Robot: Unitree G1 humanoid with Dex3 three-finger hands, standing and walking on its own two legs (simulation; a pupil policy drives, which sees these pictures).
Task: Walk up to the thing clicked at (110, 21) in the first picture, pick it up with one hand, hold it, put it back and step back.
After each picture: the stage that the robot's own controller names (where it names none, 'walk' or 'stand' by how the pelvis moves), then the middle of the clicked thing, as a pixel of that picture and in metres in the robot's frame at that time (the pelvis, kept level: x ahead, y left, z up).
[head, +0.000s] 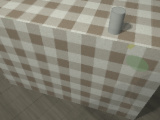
stand; (116, 21) +0.68 -0.13 +0.06
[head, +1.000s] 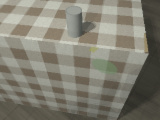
walk; (74, 22) +0.60 +0.09 +0.09
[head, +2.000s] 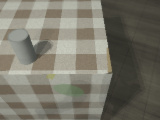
stand; (23, 47) +0.44 +0.24 +0.09
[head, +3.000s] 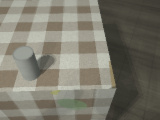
stand; (27, 64) +0.40 +0.22 +0.06
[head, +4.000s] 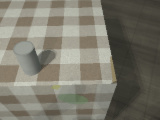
stand; (28, 59) +0.41 +0.22 +0.06
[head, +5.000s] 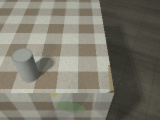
stand; (26, 66) +0.40 +0.23 +0.06
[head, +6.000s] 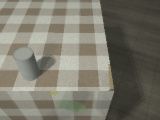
stand; (27, 64) +0.40 +0.23 +0.06
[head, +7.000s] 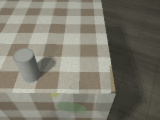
rise first; (27, 66) +0.40 +0.22 +0.06
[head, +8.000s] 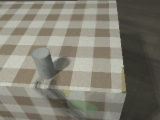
rise first; (44, 63) +0.42 +0.21 +0.06
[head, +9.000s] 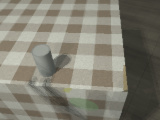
go down; (44, 61) +0.42 +0.20 +0.06
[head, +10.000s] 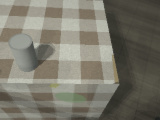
go down; (24, 53) +0.42 +0.19 +0.07
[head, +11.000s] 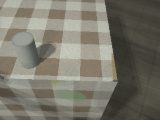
go down; (26, 51) +0.44 +0.20 +0.08
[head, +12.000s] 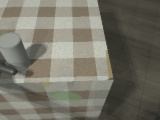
close in; (14, 53) +0.42 +0.21 +0.10
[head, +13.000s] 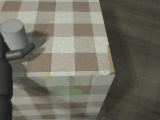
lift; (17, 40) +0.45 +0.21 +0.11
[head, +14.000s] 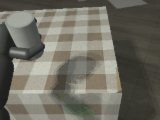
lift; (26, 37) +0.34 +0.16 +0.27
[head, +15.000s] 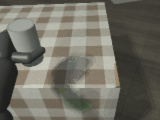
hold; (27, 43) +0.34 +0.17 +0.24
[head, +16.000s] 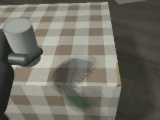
hold; (24, 44) +0.33 +0.18 +0.25
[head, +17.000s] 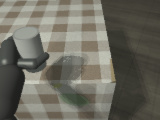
hold; (31, 50) +0.35 +0.17 +0.20
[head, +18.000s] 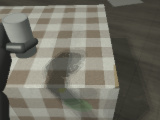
crouch; (21, 36) +0.38 +0.20 +0.24
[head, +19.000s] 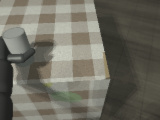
lower; (19, 47) +0.44 +0.21 +0.11
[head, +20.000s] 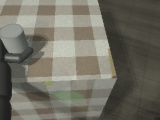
lower; (17, 44) +0.44 +0.21 +0.11
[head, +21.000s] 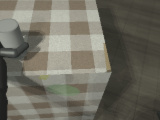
lower; (12, 40) +0.46 +0.22 +0.11
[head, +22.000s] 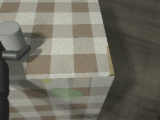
lower; (14, 42) +0.45 +0.22 +0.11
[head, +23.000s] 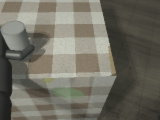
loosen; (18, 42) +0.45 +0.21 +0.11
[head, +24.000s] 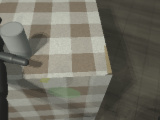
withdraw; (17, 42) +0.45 +0.20 +0.10
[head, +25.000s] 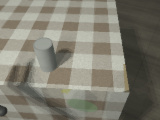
sink last; (46, 55) +0.43 +0.18 +0.08
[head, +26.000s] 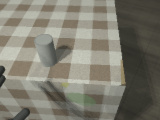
stand; (46, 51) +0.46 +0.19 +0.08
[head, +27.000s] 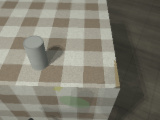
stand; (36, 53) +0.44 +0.20 +0.07
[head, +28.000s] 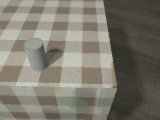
stand; (36, 55) +0.45 +0.20 +0.07
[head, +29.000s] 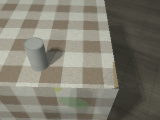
stand; (37, 55) +0.44 +0.20 +0.06
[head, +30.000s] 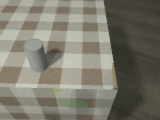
stand; (36, 56) +0.44 +0.20 +0.06
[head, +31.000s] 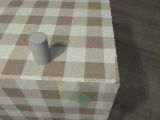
walk; (40, 49) +0.46 +0.19 +0.07
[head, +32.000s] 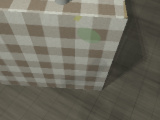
walk; out of the picture +0.74 +0.13 +0.09
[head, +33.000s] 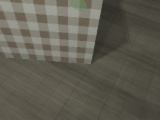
stand; out of the picture +1.11 +0.23 +0.08
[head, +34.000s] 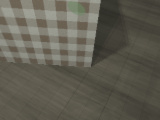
stand; out of the picture +1.13 +0.22 +0.07
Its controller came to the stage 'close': yes
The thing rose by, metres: 0.23
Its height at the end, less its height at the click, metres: +0.00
